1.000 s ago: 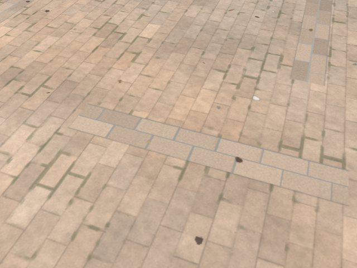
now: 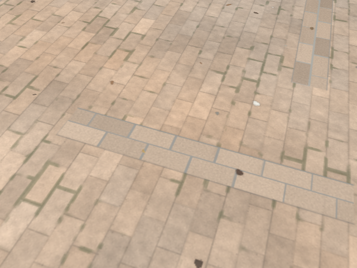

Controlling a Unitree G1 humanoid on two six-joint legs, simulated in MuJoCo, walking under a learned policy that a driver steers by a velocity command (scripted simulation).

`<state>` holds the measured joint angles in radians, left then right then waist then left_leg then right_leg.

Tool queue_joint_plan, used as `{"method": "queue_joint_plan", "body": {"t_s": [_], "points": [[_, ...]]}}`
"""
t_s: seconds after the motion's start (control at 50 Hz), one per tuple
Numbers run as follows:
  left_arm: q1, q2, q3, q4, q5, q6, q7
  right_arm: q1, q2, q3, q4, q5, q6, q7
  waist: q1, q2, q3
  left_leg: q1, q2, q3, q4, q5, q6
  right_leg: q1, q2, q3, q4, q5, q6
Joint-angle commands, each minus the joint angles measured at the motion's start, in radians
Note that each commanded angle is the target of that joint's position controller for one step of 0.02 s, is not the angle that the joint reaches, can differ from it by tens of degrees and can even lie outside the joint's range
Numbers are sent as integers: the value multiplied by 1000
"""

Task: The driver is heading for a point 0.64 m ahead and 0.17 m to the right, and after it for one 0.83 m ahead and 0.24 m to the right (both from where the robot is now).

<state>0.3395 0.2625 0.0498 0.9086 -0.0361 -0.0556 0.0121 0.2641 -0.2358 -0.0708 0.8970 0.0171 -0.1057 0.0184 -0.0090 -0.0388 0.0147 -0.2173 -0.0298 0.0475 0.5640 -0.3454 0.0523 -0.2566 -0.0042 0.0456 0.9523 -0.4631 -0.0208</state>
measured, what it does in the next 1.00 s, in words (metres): walks ahead: right foot, then left foot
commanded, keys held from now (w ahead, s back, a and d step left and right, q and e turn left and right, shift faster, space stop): w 0.78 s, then w+e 0.12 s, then e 0.10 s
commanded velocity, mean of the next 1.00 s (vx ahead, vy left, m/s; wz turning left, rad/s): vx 0.46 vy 0.00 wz -0.05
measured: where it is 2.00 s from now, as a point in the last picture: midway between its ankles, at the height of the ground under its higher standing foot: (196, 204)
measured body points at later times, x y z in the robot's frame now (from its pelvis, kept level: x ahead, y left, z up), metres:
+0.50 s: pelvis +0.24 -0.05 +0.00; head +0.27 -0.06 +0.44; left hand +0.41 +0.20 -0.10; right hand +0.25 -0.32 -0.14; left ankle +0.08 +0.09 -0.63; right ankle +0.33 -0.14 -0.73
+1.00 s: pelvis +0.51 +0.00 +0.00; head +0.55 +0.01 +0.44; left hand +0.50 +0.28 -0.15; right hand +0.72 -0.25 -0.09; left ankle +0.62 +0.10 -0.73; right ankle +0.34 -0.14 -0.69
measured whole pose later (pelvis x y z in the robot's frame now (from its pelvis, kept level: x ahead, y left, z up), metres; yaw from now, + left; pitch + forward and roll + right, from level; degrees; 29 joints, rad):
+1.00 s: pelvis +0.51 +0.00 +0.00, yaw -4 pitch +3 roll -1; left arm 0.38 0.28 0.04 0.94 -0.01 -0.05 0.01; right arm 0.01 -0.25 -0.03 0.76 -0.02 -0.11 0.03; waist 0.07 0.00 0.04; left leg -0.48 0.03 0.03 0.54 -0.11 0.03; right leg -0.17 0.03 0.07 0.82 -0.54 -0.01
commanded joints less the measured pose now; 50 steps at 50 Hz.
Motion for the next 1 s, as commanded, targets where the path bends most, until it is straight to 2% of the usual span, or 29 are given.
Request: {"method": "queue_joint_plan", "body": {"t_s": [0.02, 0.04, 0.08, 0.12, 0.18, 0.28, 0.32, 0.34, 0.36, 0.38, 0.4, 0.42, 0.44, 0.46, 0.48, 0.5, 0.52, 0.54, 0.6, 0.66, 0.74, 0.82, 0.86, 0.9, 0.92, 0.94, 0.96, 0.98, 1.0], "points": [[-148, 94, 18, -132, -14, -49, -9, 119, -101, -12, -12, -14, -12, 2, -51, 112, 23, 397, 334, -481, -336, 207, 205, -567, -57, 53, 269, 80, -45], [-168, 93, 22, -136, -3, -48, -13, 100, -90, -4, -14, -11, -8, 3, -41, 87, 47, 370, 308, -399, -354, 284, 177, -567, -85, 35, 216, 145, -47], [-168, 66, 22, -135, 10, -36, -27, 123, -70, 8, 2, -15, 4, 0, -28, 119, 32, 327, 253, -281, -375, 400, 143, -504, -105, -6, 143, 221, -33], [-208, 38, 13, -152, 17, -26, -36, 149, -95, 7, 15, -9, 11, -11, -31, 109, 45, 289, 239, -223, -402, 458, 148, -502, -101, -42, 57, 266, 1], [-344, 10, -5, -206, 19, -26, -37, 140, -136, 4, 16, -14, 17, -28, -52, 104, 87, 186, 210, -154, -445, 443, 136, -443, -81, -72, -176, 389, 29], [-453, 46, -6, -252, 8, -30, -49, 189, -160, -1, 47, 3, 14, -33, -60, 129, 123, 207, 256, -133, -460, 414, 127, -356, -51, -65, -375, 487, -2], [-449, 71, 2, -258, 11, -37, -58, 176, -169, -6, 51, 5, 20, -34, -32, 126, 103, 275, 282, -122, -404, 524, 109, -330, -42, -62, -409, 449, -37], [-413, 91, 11, -251, 12, -38, -58, 163, -182, -10, 49, 1, 24, -34, -5, 138, 67, 299, 284, -113, -347, 672, 98, -266, -21, -75, -412, 422, -55], [-335, 115, 24, -231, 14, -37, -55, 149, -194, -14, 46, -3, 31, -34, 41, 156, 6, 307, 274, -97, -247, 850, 85, -154, 10, -99, -409, 399, -76], [-171, 149, 47, -179, 12, -33, -48, 137, -183, -10, 41, -10, 40, -35, 121, 150, -90, 263, 232, -64, -59, 955, 62, 50, 42, -121, -419, 397, -106], [19, 197, 65, -133, 17, -27, -37, 134, -161, 1, 22, -21, 44, -36, 193, 98, -213, 51, 189, -47, 218, 755, 32, 363, -75, 12, -383, 381, -154], [107, 283, 80, -106, 39, -26, -38, 270, -14, 41, 8, -16, 27, -26, 119, -190, -378, -318, -6, -45, 629, 85, -34, 683, -342, 523, -508, 92, -315], [82, 196, 55, -107, 30, -27, -41, 237, -80, 29, 27, 3, -1, -16, 136, -191, -398, -429, -17, -192, 785, -194, -20, 658, -374, 754, -682, -29, -323], [-19, 155, 40, -116, 25, -31, -40, 138, -155, 6, -13, 32, -16, -11, 113, -144, -204, -523, 41, -173, 827, -135, -4, 507, -348, 607, -704, -30, -274], [-99, 126, 30, -131, 27, -35, -41, 66, -163, 6, -34, 33, -23, -17, 82, -46, -114, -496, 99, -147, 786, -39, 7, 342, -312, 464, -722, 67, -245], [-151, 106, 25, -132, 37, -42, -46, 38, -149, 3, -41, 18, -20, -24, 46, 4, -55, -453, 137, -133, 721, 28, 6, 204, -273, 361, -747, 185, -226], [-179, 81, 17, -131, 48, -51, -49, 57, -139, -2, -36, 6, -7, -29, 7, -12, -47, -385, 170, -144, 675, 71, 7, 125, -233, 284, -771, 258, -209], [-187, 75, 16, -124, 48, -55, -52, 82, -117, 1, -30, 2, 6, -30, -12, -30, -47, -344, 179, -144, 648, 88, 3, 78, -217, 245, -797, 284, -211], [-148, 101, 20, -91, 40, -67, -47, 45, -98, 3, -48, -6, 34, -36, -24, -19, -3, -378, 196, -125, 549, 142, -26, 14, -203, 160, -851, 343, -231], [-85, 131, 25, -64, 38, -59, -28, -76, -104, 3, -91, -19, 32, -36, 8, 3, 30, -479, 199, -118, 374, 299, -58, 58, -197, 118, -869, 390, -227], [-14, 152, 25, -35, 25, -48, -14, -215, -78, 17, -129, -12, 18, -21, 58, 2, 44, -439, 155, -74, 123, 468, -65, 101, -168, 41, -862, 421, -187], [74, 154, 25, 7, 16, -28, -12, -341, -80, 25, -178, -2, 8, 1, 101, 3, 73, -448, 124, -71, -3, 431, -59, 215, -207, 63, -805, 432, -186], [80, 165, 30, 12, 14, -15, -7, -356, -97, 22, -197, 0, -3, 14, 86, -10, 72, -427, 109, -84, -58, 364, -43, 268, -235, 97, -752, 459, -177], [59, 186, 39, 7, 13, -6, -3, -297, -131, 11, -187, 0, -13, 18, 43, -39, 38, -316, 84, -75, -90, 293, -25, 283, -248, 128, -686, 545, -159], [34, 185, 38, 1, 15, 0, -1, -204, -159, -4, -162, -8, -18, 14, -15, -43, -8, -178, 55, -53, -132, 293, -5, 272, -209, 107, -571, 715, -134], [32, 159, 27, -9, 24, 1, 0, -53, -216, -28, -124, -24, -24, 5, -78, -31, -130, 68, 86, -67, -108, 396, 32, 193, -140, 68, -373, 764, -93], [50, 90, 5, -50, 53, -4, 1, 104, -305, -47, -108, -50, -22, -6, -107, 122, -317, 417, 311, -273, -19, 677, 103, -49, -37, 15, -34, 433, -38], [176, 5, -18, -52, 28, -18, 0, 94, -315, -46, -111, -49, -6, -2, -46, 384, -466, 647, 505, -617, -102, 729, 242, -347, 90, 29, 240, -190, 15], [125, 139, 16, -39, 6, -18, 5, 67, -212, -21, -137, -39, 3, -4, -78, 234, -413, 558, 463, -563, -131, 719, 212, -390, 34, 120, 338, -182, 22]]}}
